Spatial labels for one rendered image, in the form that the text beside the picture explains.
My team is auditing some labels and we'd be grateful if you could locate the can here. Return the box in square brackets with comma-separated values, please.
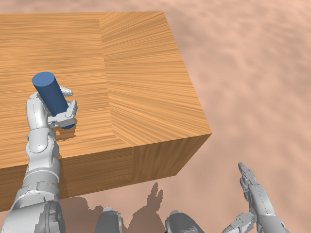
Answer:
[32, 72, 75, 130]

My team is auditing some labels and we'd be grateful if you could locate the left robot arm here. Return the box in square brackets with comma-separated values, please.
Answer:
[1, 128, 66, 233]

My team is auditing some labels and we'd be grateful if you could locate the left robot hand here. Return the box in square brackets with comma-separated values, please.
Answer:
[26, 86, 78, 131]

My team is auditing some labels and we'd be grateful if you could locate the right robot arm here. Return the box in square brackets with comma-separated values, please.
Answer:
[257, 216, 290, 233]

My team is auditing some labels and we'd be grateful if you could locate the right robot hand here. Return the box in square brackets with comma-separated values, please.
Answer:
[222, 162, 276, 233]

